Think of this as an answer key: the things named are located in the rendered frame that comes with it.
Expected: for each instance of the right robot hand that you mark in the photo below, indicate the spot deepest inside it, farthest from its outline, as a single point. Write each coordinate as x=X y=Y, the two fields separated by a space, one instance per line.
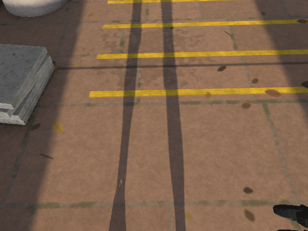
x=293 y=213

